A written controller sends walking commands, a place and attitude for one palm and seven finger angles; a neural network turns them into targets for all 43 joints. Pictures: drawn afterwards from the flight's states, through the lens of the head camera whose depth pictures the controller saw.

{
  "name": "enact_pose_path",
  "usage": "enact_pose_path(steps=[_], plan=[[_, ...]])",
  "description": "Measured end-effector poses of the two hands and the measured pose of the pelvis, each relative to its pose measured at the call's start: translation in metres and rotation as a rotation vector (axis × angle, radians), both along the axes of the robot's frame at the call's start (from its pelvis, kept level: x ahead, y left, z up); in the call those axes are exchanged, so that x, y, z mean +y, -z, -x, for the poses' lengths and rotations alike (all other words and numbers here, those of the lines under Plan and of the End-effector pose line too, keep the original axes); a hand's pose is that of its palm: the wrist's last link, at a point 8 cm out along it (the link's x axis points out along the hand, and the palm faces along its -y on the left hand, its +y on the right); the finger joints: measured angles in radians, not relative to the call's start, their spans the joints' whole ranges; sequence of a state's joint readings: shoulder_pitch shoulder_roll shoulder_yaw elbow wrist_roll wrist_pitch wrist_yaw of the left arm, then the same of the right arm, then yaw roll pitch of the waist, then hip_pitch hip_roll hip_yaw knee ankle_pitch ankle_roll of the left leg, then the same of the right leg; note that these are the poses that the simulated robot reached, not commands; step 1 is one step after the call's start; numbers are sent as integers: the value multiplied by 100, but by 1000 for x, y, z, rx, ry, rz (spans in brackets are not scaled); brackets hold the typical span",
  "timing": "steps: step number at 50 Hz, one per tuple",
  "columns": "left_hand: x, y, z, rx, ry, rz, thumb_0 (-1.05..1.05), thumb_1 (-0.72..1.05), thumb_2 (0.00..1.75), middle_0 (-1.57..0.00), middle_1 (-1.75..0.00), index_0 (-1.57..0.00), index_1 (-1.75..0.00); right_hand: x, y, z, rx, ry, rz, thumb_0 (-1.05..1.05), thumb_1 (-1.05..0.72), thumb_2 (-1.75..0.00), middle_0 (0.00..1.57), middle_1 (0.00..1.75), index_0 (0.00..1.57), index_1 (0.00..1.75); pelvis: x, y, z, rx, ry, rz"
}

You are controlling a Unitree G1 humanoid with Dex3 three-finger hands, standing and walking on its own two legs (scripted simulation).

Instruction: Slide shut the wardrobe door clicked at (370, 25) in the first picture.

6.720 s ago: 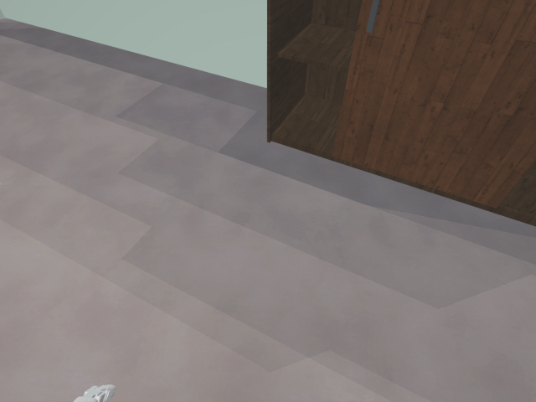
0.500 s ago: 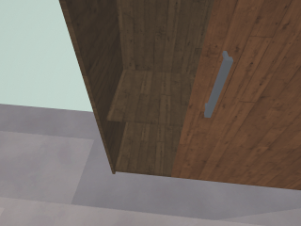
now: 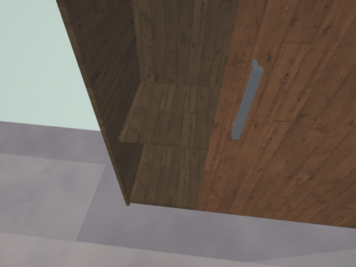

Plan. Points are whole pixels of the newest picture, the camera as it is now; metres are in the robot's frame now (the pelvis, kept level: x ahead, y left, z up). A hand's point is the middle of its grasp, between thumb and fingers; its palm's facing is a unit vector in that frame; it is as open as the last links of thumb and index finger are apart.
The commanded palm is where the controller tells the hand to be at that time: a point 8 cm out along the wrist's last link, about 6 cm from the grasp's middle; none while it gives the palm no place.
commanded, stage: come to a stop and stand still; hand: right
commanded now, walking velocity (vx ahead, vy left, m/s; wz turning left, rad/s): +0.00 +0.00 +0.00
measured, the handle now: (244, 102) +0.53 -0.14 +0.10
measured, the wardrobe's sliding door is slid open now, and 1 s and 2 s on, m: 0.39 0.39 0.39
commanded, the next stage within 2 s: look again from close up in 0.50 s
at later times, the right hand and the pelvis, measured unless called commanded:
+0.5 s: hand out of the picture +0.02 -0.19 -0.17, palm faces +0.01 +0.98 -0.17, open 7.4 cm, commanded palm none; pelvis +0.02 -0.03 +0.00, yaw +1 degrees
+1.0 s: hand out of the picture +0.01 -0.17 -0.17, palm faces +0.02 +0.99 -0.16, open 7.4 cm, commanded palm none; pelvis +0.02 -0.01 +0.00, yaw +1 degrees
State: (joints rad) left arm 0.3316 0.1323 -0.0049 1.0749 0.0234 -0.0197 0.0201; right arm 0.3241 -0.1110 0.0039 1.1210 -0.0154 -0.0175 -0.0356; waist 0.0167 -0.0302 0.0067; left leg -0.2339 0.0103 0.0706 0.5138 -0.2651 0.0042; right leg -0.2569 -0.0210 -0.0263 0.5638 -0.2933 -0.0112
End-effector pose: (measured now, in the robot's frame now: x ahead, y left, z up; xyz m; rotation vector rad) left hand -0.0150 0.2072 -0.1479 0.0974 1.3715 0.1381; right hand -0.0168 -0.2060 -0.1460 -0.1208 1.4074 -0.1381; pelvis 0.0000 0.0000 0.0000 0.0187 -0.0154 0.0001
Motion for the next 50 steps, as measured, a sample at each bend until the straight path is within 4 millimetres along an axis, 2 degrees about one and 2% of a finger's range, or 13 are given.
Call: enact_pose_path(steps=[8,15,31,50], plan=[[-11,-3,-13,-16,17,-14,3,94,90,-20,-30,-20,-30,-31,-5,-27,-61,-11,33,0,-91,-90,20,30,20,29,-17,-2,-8,-2,-8,16],[-14,-6,-20,-15,19,-26,2,93,90,-20,-30,-20,-30,-41,-6,-35,-51,-20,36,0,-91,-90,20,30,20,29,-24,-4,-13,0,-12,20],[-14,-8,-27,15,14,-36,1,92,90,-20,-30,-20,-30,-27,0,-28,3,-12,-7,0,-91,-90,20,30,20,29,-24,-4,-21,-5,-16,19],[-10,-7,-23,34,1,-23,1,92,90,-20,-30,-20,-30,-15,-1,-27,11,-5,-9,0,-91,-90,20,30,20,29,-13,-5,-25,-6,-18,20]])
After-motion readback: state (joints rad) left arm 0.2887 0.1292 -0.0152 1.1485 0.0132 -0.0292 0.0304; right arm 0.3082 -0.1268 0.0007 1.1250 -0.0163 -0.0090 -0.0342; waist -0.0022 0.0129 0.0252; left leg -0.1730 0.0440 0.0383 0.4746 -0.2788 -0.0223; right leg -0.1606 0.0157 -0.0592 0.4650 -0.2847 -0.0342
